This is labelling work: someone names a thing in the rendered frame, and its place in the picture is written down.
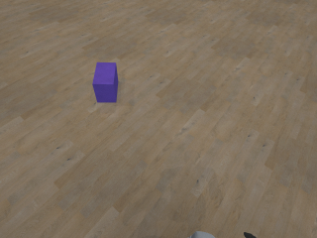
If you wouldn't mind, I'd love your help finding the carton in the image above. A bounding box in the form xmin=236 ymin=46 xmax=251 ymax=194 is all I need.
xmin=92 ymin=62 xmax=119 ymax=103

